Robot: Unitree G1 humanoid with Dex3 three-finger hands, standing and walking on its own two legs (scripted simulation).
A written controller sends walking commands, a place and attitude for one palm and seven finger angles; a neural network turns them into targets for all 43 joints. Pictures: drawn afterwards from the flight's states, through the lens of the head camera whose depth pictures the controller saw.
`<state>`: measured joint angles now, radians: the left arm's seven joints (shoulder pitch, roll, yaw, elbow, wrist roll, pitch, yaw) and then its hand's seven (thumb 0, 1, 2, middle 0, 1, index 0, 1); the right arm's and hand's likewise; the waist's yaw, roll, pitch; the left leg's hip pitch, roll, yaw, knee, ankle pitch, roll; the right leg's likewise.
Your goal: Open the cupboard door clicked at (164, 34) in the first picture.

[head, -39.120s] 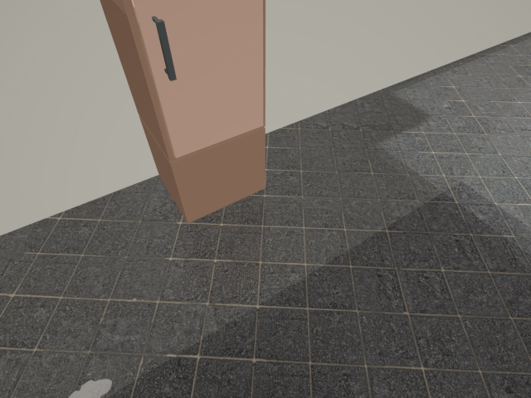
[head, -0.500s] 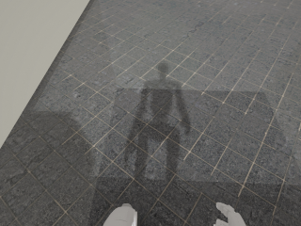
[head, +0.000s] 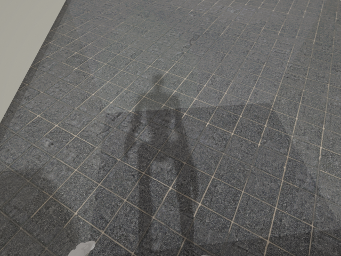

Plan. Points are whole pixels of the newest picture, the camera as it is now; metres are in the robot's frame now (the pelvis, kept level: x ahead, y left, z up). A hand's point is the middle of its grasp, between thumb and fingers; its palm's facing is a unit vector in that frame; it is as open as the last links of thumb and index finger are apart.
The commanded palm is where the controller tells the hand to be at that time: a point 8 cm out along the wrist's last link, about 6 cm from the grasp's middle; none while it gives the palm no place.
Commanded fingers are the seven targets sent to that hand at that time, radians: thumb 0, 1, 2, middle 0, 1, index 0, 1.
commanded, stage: turn to face it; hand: left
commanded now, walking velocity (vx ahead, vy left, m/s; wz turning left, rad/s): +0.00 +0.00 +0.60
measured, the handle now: out of the picture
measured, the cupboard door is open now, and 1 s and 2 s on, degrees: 39 39 39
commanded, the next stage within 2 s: none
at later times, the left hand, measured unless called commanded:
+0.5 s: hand out of the picture +0.06 +0.25 -0.18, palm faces +0.34 -0.91 -0.23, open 7.3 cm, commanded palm none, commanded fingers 0.00 0.90 0.90 -0.20 -0.30 -0.20 -0.30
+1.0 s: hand out of the picture +0.04 +0.15 -0.14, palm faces +0.58 -0.77 -0.28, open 7.4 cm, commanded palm none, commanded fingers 0.00 0.90 0.90 -0.20 -0.30 -0.20 -0.30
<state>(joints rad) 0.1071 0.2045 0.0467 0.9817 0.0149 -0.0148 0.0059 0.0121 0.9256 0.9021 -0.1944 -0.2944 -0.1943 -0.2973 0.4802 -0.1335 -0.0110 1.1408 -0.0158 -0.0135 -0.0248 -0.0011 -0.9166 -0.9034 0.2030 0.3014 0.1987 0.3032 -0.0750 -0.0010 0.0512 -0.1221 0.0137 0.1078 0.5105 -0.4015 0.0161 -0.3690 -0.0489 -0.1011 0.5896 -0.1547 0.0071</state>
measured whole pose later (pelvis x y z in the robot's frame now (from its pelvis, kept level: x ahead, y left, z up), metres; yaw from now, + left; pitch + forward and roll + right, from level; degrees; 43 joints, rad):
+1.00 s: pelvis +0.09 -0.04 +0.01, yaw +37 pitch +0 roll +3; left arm 0.22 0.15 0.03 0.90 0.01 0.01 0.03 0.01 0.91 0.90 -0.20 -0.30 -0.20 -0.30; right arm 0.16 -0.25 -0.08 0.96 -0.01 0.08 0.03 0.00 -0.91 -0.90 0.20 0.30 0.20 0.30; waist -0.03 0.03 0.10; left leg -0.53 0.01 0.01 1.13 -0.40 -0.08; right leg -0.20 -0.09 -0.15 0.50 -0.30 -0.03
